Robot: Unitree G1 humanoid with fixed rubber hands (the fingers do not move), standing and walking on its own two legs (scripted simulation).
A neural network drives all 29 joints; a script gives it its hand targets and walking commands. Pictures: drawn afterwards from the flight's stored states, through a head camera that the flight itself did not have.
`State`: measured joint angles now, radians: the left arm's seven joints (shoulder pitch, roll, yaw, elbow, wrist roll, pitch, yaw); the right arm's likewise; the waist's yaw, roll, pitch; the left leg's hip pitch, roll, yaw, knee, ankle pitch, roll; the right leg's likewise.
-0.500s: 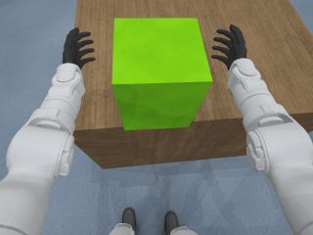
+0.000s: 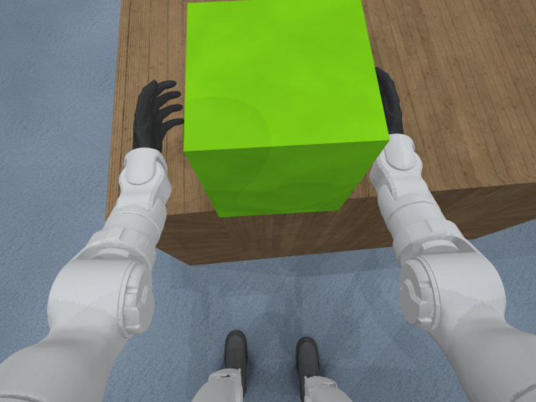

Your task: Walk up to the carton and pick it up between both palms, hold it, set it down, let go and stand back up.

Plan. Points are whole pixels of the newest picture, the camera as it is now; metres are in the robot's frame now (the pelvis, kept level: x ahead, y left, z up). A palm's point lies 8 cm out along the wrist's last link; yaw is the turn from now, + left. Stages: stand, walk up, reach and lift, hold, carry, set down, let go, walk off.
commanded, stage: reach and lift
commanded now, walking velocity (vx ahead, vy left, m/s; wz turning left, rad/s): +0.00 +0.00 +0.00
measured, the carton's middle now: (277, 125) +0.49 +0.00 +0.00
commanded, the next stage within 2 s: none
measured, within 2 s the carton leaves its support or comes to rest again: neither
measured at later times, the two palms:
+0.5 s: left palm (176, 136) +0.49 +0.16 -0.02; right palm (372, 130) +0.50 -0.14 -0.02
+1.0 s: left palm (175, 137) +0.48 +0.16 -0.02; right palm (371, 134) +0.49 -0.14 -0.02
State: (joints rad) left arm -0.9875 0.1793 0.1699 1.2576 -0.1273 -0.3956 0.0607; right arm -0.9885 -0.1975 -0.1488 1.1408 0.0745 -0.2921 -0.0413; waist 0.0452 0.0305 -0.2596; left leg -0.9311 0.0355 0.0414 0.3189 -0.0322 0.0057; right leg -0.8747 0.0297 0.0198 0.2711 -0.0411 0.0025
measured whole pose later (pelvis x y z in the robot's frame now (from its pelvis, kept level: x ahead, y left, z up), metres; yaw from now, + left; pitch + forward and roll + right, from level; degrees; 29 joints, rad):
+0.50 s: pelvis +0.01 -0.01 +0.01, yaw +4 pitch +36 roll -1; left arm -0.99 0.02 0.51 1.06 0.28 -0.43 0.08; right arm -0.94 0.04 -0.60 0.84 -0.47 -0.39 -0.02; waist 0.01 0.08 -0.11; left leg -0.85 0.03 -0.03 0.19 0.02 -0.02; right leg -0.78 0.03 -0.05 0.16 -0.02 -0.02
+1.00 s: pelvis +0.03 +0.00 +0.01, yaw +5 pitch +37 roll -1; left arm -0.95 0.02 0.50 1.17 0.28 -0.49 0.07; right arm -0.86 0.04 -0.62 0.94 -0.44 -0.44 -0.04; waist -0.03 0.04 -0.19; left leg -0.81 0.01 -0.03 0.16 0.02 -0.01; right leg -0.75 0.01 -0.05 0.14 -0.04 -0.01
